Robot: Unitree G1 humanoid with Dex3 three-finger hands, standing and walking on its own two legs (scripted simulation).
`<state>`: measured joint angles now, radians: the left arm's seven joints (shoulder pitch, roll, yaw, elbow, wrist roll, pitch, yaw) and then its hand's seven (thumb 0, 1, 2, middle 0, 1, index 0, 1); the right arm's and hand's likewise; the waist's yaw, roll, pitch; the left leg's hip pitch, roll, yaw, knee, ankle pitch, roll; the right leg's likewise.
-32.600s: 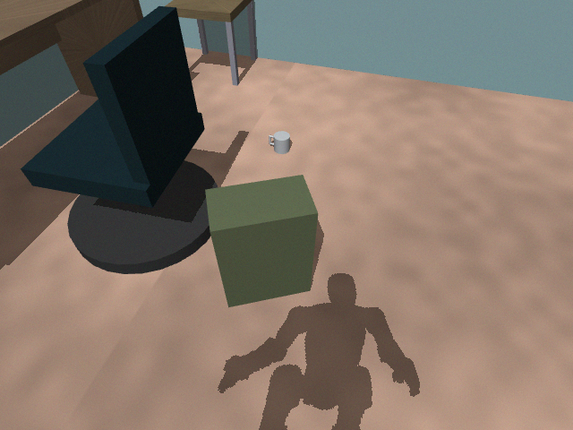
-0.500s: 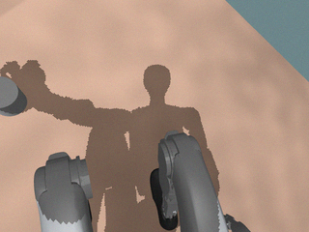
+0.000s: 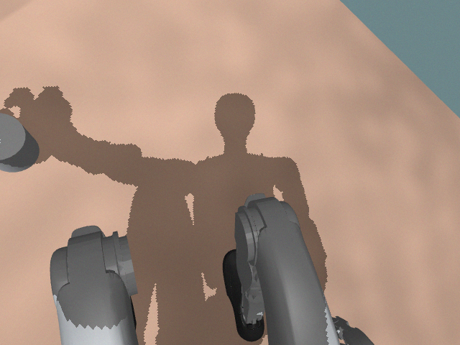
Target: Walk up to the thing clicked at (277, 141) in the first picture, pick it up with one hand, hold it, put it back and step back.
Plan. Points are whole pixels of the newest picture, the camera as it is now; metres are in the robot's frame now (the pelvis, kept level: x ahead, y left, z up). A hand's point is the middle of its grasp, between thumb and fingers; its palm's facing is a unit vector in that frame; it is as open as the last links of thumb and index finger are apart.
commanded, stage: approach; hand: left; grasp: from above
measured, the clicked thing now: out of the picture +0.51 +0.34 -0.27
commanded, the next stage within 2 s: close in in 0.20 s
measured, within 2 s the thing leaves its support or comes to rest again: neither
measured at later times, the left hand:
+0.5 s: hand out of the picture +0.48 +0.32 -0.17, palm faces -0.49 -0.10 -0.87, open 14.0 cm
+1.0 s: hand out of the picture +0.48 +0.32 -0.22, palm faces -0.44 -0.12 -0.89, open 13.7 cm
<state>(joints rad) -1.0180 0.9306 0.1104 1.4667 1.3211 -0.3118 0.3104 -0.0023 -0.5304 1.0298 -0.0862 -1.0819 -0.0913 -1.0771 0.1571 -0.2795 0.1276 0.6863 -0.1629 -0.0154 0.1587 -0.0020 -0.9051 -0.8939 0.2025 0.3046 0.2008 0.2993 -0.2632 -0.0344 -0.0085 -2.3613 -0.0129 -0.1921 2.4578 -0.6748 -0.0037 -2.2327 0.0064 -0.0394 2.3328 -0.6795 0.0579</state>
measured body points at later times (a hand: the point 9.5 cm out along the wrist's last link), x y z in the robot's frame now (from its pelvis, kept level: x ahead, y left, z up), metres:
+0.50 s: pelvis +0.00 +0.00 +0.00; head +0.25 +0.08 +0.36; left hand +0.50 +0.32 -0.12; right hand +0.02 -0.26 -0.08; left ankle +0.07 +0.12 -0.29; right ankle +0.11 -0.15 -0.29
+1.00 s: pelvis +0.00 +0.00 -0.01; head +0.27 +0.12 +0.33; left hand +0.50 +0.33 -0.17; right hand +0.05 -0.26 -0.07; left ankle +0.07 +0.12 -0.29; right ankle +0.11 -0.15 -0.28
